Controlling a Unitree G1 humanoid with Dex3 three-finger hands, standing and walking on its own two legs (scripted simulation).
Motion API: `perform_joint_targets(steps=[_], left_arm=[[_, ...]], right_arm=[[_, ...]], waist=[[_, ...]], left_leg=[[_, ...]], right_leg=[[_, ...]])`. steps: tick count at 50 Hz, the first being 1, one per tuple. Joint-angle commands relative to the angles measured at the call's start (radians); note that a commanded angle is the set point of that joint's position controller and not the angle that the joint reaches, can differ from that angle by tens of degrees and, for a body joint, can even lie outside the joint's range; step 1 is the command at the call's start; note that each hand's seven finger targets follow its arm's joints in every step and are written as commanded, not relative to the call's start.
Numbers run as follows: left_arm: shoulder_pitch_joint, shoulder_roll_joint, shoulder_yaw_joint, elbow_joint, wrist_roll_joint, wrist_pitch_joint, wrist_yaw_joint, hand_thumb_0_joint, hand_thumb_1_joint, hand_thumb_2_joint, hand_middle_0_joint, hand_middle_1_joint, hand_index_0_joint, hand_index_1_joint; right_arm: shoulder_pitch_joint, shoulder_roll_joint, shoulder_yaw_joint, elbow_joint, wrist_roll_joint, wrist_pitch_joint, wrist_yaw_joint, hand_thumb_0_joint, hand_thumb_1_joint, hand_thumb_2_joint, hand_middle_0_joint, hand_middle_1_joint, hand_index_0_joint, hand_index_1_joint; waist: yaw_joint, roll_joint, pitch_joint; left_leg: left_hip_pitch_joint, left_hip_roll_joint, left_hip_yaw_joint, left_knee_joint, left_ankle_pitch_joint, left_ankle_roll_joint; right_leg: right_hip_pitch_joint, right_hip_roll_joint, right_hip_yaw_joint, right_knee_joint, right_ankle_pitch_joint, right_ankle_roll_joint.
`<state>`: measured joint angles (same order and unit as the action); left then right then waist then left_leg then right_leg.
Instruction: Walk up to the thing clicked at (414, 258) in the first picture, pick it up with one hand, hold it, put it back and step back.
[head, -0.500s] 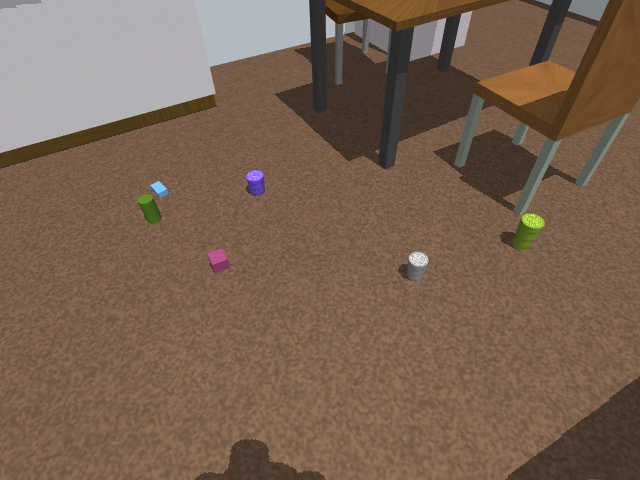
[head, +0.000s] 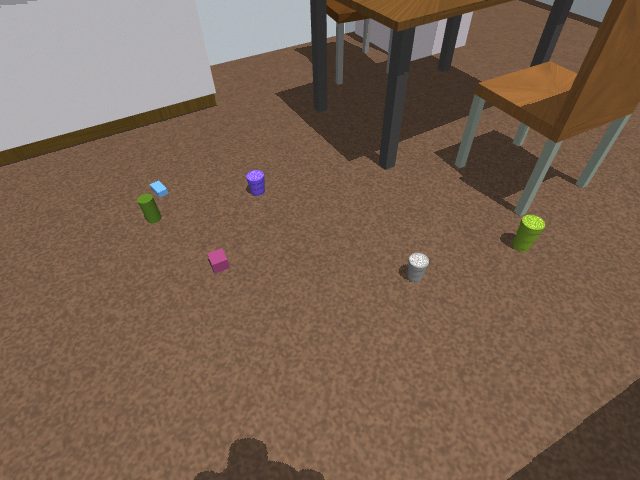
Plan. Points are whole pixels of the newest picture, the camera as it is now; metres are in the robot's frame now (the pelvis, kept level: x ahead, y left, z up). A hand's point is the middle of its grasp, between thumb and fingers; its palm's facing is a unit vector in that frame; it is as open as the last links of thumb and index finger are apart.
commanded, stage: stand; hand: left
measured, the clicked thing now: (416, 268) +1.00 -0.34 -0.73
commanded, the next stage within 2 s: walk up in 0.62 s
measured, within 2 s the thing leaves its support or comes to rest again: neither
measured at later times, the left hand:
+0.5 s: hand out of the picture +0.07 +0.25 -0.16, palm faces -0.02 -0.94 -0.34, open 7.4 cm
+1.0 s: hand out of the picture +0.18 +0.20 -0.15, palm faces -0.20 -0.88 -0.43, open 7.4 cm
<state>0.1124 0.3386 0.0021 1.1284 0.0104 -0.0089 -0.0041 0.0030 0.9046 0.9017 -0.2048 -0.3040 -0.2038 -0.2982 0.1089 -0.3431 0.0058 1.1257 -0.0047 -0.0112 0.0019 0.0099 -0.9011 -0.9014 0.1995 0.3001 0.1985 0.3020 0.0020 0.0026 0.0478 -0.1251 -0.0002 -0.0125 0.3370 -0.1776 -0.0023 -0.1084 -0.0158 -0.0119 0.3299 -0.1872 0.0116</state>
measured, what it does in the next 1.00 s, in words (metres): steps to the right: right foot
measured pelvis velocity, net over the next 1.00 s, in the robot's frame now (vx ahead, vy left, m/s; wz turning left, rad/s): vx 0.06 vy -0.09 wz -0.21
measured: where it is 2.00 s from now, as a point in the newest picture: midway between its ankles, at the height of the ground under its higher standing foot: (417, 425)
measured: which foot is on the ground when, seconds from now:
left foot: down 0.00-0.96, up 0.98-1.00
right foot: down 0.00-0.66, up 0.68-0.92, down 0.94-1.00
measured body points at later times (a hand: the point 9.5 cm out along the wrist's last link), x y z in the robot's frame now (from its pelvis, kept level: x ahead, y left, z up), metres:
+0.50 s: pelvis +0.00 +0.00 +0.00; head +0.01 +0.00 +0.45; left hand +0.07 +0.30 -0.13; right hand +0.08 -0.30 -0.13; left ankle +0.00 +0.12 -0.75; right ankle +0.00 -0.13 -0.75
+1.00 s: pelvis +0.06 -0.09 -0.04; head +0.06 -0.12 +0.41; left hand +0.19 +0.24 -0.13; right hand +0.06 -0.45 -0.15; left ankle +0.01 +0.11 -0.74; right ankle +0.10 -0.24 -0.75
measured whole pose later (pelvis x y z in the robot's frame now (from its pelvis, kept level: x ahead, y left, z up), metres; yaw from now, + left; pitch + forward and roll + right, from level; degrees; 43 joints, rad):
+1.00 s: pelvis +0.06 -0.09 -0.04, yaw -12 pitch -4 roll +0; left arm 0.28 0.44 0.12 0.93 0.04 0.00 -0.11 0.00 0.91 0.90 -0.20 -0.30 -0.20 -0.30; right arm 0.23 -0.49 -0.11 0.96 -0.04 -0.02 0.01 0.01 -0.90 -0.90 0.20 0.30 0.20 0.30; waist 0.00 0.07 0.07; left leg -0.13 0.19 0.09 0.79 -0.54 0.02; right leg -0.39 -0.07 -0.05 0.74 -0.28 0.02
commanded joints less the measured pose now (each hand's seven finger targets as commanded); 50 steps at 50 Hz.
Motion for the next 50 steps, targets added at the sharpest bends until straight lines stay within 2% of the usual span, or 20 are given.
perform_joint_targets(steps=[1,24,30,31,32,33,34,35,37,38,39,41,43,44,45,46,47,48,49,50], left_arm=[[-0.035,0.216,0.035,-0.058,0.002,-0.024,0.012,0.000,0.900,0.900,-0.200,-0.300,-0.200,-0.300],[-0.033,0.221,0.036,-0.061,0.002,-0.020,0.013,0.000,0.900,0.900,-0.200,-0.300,-0.200,-0.300],[-0.032,0.216,0.034,-0.061,0.000,-0.023,0.014,0.000,0.900,0.900,-0.200,-0.300,-0.200,-0.300],[0.018,0.309,0.112,-0.171,0.026,-0.005,-0.025,0.000,0.900,0.900,-0.200,-0.300,-0.200,-0.300],[-0.044,0.280,0.105,-0.184,0.032,0.008,-0.043,0.000,0.900,0.900,-0.200,-0.300,-0.200,-0.300],[-0.094,0.244,0.100,-0.218,0.031,0.019,-0.057,0.000,0.900,0.900,-0.200,-0.300,-0.200,-0.300],[-0.107,0.263,0.110,-0.240,0.044,0.023,-0.065,0.000,0.900,0.900,-0.200,-0.300,-0.200,-0.300],[-0.081,0.271,0.115,-0.254,0.036,0.022,-0.070,0.000,0.900,0.900,-0.200,-0.300,-0.200,-0.300],[-0.014,0.274,0.125,-0.255,0.027,0.020,-0.089,0.000,0.900,0.900,-0.200,-0.300,-0.200,-0.300],[0.019,0.268,0.124,-0.254,0.024,0.020,-0.101,0.000,0.900,0.900,-0.200,-0.300,-0.200,-0.300],[0.055,0.258,0.129,-0.258,0.021,0.022,-0.112,0.000,0.900,0.900,-0.200,-0.300,-0.200,-0.300],[0.077,0.245,0.129,-0.269,0.019,0.020,-0.123,0.000,0.900,0.900,-0.200,-0.300,-0.200,-0.300],[0.091,0.248,0.133,-0.271,0.019,0.014,-0.125,0.000,0.900,0.900,-0.200,-0.300,-0.200,-0.300],[0.099,0.253,0.137,-0.266,0.022,0.011,-0.122,0.000,0.900,0.900,-0.200,-0.300,-0.200,-0.300],[0.128,0.255,0.139,-0.257,0.025,0.008,-0.118,0.000,0.900,0.900,-0.200,-0.300,-0.200,-0.300],[0.192,0.266,0.145,-0.240,0.028,0.004,-0.112,0.000,0.900,0.900,-0.200,-0.300,-0.200,-0.300],[0.280,0.300,0.160,-0.215,0.031,-0.004,-0.100,0.000,0.900,0.900,-0.200,-0.300,-0.200,-0.300],[0.393,0.354,0.183,-0.190,0.029,-0.014,-0.083,0.000,0.900,0.900,-0.200,-0.300,-0.200,-0.300],[0.443,0.437,0.206,-0.209,0.029,-0.021,-0.063,0.000,0.900,0.900,-0.200,-0.300,-0.200,-0.300],[0.366,0.464,0.195,-0.248,0.016,-0.027,-0.064,0.000,0.900,0.900,-0.200,-0.300,-0.200,-0.300]], right_arm=[[-0.043,-0.214,-0.039,-0.068,-0.003,-0.025,-0.012,0.000,-0.900,-0.900,0.200,0.300,0.200,0.300],[-0.034,-0.218,-0.040,-0.062,-0.005,-0.024,-0.013,0.000,-0.900,-0.900,0.200,0.300,0.200,0.300],[-0.036,-0.215,-0.040,-0.062,-0.002,-0.022,-0.012,0.000,-0.900,-0.900,0.200,0.300,0.200,0.300],[0.033,-0.338,-0.124,-0.138,-0.026,-0.047,-0.010,0.000,-0.900,-0.900,0.200,0.300,0.200,0.300],[0.112,-0.362,-0.144,-0.109,-0.029,-0.053,-0.011,0.000,-0.900,-0.900,0.200,0.300,0.200,0.300],[0.155,-0.399,-0.165,-0.106,-0.035,-0.059,-0.015,0.000,-0.900,-0.900,0.200,0.300,0.200,0.300],[0.133,-0.403,-0.170,-0.139,-0.024,-0.064,-0.018,0.000,-0.900,-0.900,0.200,0.300,0.200,0.300],[0.099,-0.405,-0.170,-0.166,-0.024,-0.069,-0.019,0.000,-0.900,-0.900,0.200,0.300,0.200,0.300],[0.051,-0.362,-0.163,-0.203,-0.030,-0.079,-0.017,0.000,-0.900,-0.900,0.200,0.300,0.200,0.300],[0.035,-0.349,-0.160,-0.220,-0.034,-0.081,-0.013,0.000,-0.900,-0.900,0.200,0.300,0.200,0.300],[0.005,-0.353,-0.165,-0.237,-0.039,-0.081,-0.009,0.000,-0.900,-0.900,0.200,0.300,0.200,0.300],[-0.018,-0.349,-0.167,-0.261,-0.044,-0.084,-0.001,0.000,-0.900,-0.900,0.200,0.300,0.200,0.300],[-0.024,-0.344,-0.166,-0.272,-0.047,-0.081,0.006,0.000,-0.900,-0.900,0.200,0.300,0.200,0.300],[-0.017,-0.344,-0.167,-0.273,-0.046,-0.076,0.008,0.000,-0.900,-0.900,0.200,0.300,0.200,0.300],[-0.021,-0.350,-0.168,-0.278,-0.044,-0.071,0.009,0.000,-0.900,-0.900,0.200,0.300,0.200,0.300],[-0.028,-0.348,-0.164,-0.284,-0.040,-0.063,0.009,0.000,-0.900,-0.900,0.200,0.300,0.200,0.300],[-0.017,-0.318,-0.152,-0.289,-0.044,-0.054,0.010,0.000,-0.900,-0.900,0.200,0.300,0.200,0.300],[0.007,-0.262,-0.130,-0.299,-0.047,-0.047,0.013,0.000,-0.900,-0.900,0.200,0.300,0.200,0.300],[0.016,-0.186,-0.098,-0.337,-0.030,-0.046,0.021,0.000,-0.900,-0.900,0.200,0.300,0.200,0.300],[0.019,-0.264,-0.116,-0.347,-0.022,-0.043,0.023,0.000,-0.900,-0.900,0.200,0.300,0.200,0.300]], waist=[[0.004,0.002,-0.082],[0.003,-0.005,-0.061],[0.000,-0.003,-0.066],[-0.039,-0.044,-0.093],[-0.085,0.031,-0.034],[-0.114,0.177,0.006],[-0.104,0.115,0.035],[-0.075,0.079,0.050],[-0.025,0.061,0.043],[-0.016,0.085,0.045],[0.005,0.132,0.038],[0.017,0.161,0.033],[0.018,0.164,0.028],[0.015,0.154,0.024],[0.028,0.130,0.021],[0.056,0.085,0.007],[0.092,-0.039,-0.023],[0.144,-0.228,-0.060],[0.172,-0.457,-0.009],[0.113,-0.327,0.029]], left_leg=[[0.024,0.126,-0.093,-0.044,0.148,0.030],[0.013,0.126,-0.098,-0.065,0.118,0.028],[0.012,0.122,-0.097,-0.055,0.138,0.026],[0.177,0.110,-0.064,0.047,-0.281,0.088],[0.295,0.189,-0.151,-0.003,-0.445,0.137],[0.298,0.353,-0.306,-0.153,-0.546,0.202],[0.196,0.468,-0.365,-0.194,-0.475,0.245],[0.099,0.493,-0.372,-0.213,-0.437,0.255],[0.037,0.425,-0.276,-0.207,-0.417,0.223],[0.044,0.389,-0.202,-0.194,-0.388,0.211],[0.066,0.379,-0.142,-0.173,-0.332,0.207],[0.018,0.325,-0.016,-0.114,-0.243,0.180],[-0.064,0.266,0.071,-0.060,-0.247,0.148],[-0.101,0.252,0.094,-0.016,-0.280,0.140],[-0.149,0.245,0.115,0.032,-0.336,0.137],[-0.208,0.235,0.137,0.111,-0.418,0.129],[-0.262,0.190,0.161,0.288,-0.443,0.118],[-0.373,0.118,0.194,0.565,-0.412,0.096],[-0.577,-0.001,0.181,0.845,-0.480,0.036],[-0.555,0.019,0.044,0.878,-0.420,0.008]], right_leg=[[0.013,-0.118,0.087,-0.050,0.132,-0.034],[0.007,-0.118,0.084,-0.061,0.087,-0.034],[0.013,-0.120,0.085,-0.065,0.114,-0.033],[-0.200,-0.040,0.126,0.049,-0.244,-0.070],[-0.464,-0.025,0.088,0.159,-0.373,-0.066],[-0.592,-0.007,0.012,0.423,-0.292,-0.040],[-0.602,-0.062,0.076,0.557,-0.285,-0.027],[-0.555,-0.091,0.119,0.614,-0.262,-0.024],[-0.484,-0.128,0.142,0.619,-0.214,-0.024],[-0.484,-0.131,0.122,0.572,-0.208,-0.019],[-0.464,-0.134,0.094,0.519,-0.203,-0.020],[-0.364,-0.133,0.050,0.407,-0.167,-0.016],[-0.249,-0.100,-0.013,0.341,-0.104,-0.017],[-0.193,-0.077,-0.047,0.333,-0.089,-0.017],[-0.135,-0.057,-0.089,0.312,-0.054,-0.023],[-0.049,-0.040,-0.113,0.297,-0.021,-0.025],[0.040,-0.002,-0.107,0.299,-0.073,-0.029],[0.168,-0.006,-0.016,0.211,-0.199,-0.058],[0.149,-0.207,0.426,-0.049,-0.539,-0.139],[0.022,-0.347,0.764,-0.204,-0.640,-0.243]])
